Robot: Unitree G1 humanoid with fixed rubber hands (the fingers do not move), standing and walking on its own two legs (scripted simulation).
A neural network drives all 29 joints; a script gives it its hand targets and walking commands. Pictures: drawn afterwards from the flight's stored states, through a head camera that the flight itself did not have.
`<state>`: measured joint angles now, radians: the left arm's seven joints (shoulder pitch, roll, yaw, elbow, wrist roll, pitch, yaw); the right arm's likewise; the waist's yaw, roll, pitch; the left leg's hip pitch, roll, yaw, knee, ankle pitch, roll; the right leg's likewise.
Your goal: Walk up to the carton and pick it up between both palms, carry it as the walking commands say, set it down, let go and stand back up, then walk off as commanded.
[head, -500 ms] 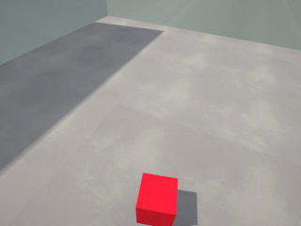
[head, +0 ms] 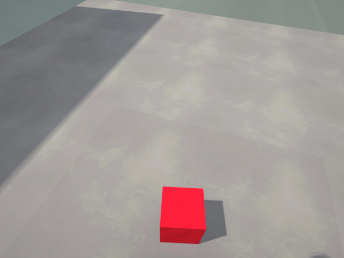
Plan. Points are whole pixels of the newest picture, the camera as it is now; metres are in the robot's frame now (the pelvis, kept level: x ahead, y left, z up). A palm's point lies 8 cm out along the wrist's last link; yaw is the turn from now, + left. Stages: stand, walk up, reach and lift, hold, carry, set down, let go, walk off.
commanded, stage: walk off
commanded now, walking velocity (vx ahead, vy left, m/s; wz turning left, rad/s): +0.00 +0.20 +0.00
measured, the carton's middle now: (181, 215) +0.46 -0.09 -0.65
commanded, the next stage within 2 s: none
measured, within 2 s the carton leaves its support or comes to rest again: neither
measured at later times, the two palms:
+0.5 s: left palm out of the picture +0.02 +0.38 -0.15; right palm out of the picture +0.10 -0.16 -0.14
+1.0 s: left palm out of the picture +0.12 +0.47 -0.12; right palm out of the picture +0.08 -0.01 -0.16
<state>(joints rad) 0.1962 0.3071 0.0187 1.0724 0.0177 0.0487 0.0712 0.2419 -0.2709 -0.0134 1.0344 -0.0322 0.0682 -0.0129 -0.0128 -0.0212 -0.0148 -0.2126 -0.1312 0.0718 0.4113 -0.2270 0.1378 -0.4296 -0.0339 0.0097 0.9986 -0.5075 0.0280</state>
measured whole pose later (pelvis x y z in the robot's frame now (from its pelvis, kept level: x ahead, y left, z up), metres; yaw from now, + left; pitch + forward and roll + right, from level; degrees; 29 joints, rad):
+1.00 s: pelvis +0.07 +0.22 +0.00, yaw -4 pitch -1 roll +2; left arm 0.25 0.17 0.04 1.00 0.03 0.03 0.07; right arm 0.27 -0.21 -0.05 1.01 -0.04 0.08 -0.01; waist 0.00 0.04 0.01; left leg -0.47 -0.05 -0.03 1.12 -0.41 -0.02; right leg -0.20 -0.08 -0.15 0.57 -0.35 -0.03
